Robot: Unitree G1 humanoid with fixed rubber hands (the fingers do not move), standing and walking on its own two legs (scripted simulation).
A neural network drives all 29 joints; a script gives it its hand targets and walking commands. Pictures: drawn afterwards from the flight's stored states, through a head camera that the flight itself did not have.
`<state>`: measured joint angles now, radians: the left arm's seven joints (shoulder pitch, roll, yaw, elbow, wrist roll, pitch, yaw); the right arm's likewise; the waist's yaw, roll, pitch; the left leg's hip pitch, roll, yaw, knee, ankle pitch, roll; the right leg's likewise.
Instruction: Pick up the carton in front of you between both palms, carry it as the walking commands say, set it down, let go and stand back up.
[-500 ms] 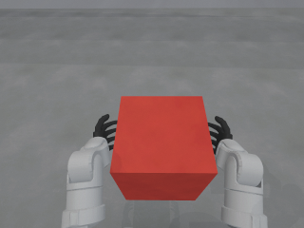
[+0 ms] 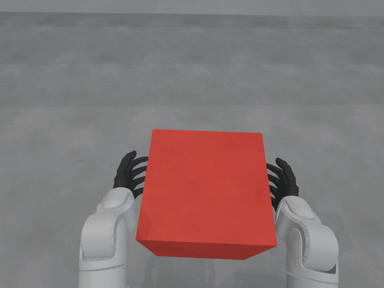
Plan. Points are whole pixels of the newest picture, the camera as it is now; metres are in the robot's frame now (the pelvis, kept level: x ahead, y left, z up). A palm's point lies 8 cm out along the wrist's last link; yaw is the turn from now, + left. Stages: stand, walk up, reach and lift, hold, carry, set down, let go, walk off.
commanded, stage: carry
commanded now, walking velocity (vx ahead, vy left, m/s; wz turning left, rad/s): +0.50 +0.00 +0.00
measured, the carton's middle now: (203, 201) +0.31 -0.01 +0.01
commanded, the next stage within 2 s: none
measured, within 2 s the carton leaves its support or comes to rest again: neither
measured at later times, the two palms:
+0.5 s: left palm (155, 103) +0.55 +0.11 +0.09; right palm (269, 102) +0.57 -0.19 +0.08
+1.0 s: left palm (150, 42) +0.89 +0.16 +0.08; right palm (235, 43) +0.88 -0.14 +0.08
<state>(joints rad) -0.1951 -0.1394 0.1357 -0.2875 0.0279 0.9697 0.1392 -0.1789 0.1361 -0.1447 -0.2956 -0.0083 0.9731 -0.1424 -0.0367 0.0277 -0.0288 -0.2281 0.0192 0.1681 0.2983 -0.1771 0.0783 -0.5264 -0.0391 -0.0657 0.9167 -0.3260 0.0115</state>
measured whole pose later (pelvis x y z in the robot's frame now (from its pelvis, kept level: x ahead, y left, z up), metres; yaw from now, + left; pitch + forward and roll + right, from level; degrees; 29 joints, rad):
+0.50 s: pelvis +0.33 -0.06 +0.00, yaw +3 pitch +4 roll +1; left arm 0.05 -0.13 0.04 -0.49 0.04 1.17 0.14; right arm 0.06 0.13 -0.04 -0.50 -0.05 1.19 -0.13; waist 0.02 0.00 -0.14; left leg -0.58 0.12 0.10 0.83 -0.18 -0.02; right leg -0.14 -0.02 -0.23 0.27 -0.20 -0.06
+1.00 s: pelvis +0.66 +0.01 +0.00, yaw +1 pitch +4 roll -2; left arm 0.06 -0.13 0.03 -0.52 0.06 1.16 0.13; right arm 0.07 0.14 -0.04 -0.52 -0.04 1.15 -0.13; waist -0.02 -0.01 -0.09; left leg -0.17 0.04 0.23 0.27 -0.18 0.05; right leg -0.59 -0.12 -0.09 0.93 -0.17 0.01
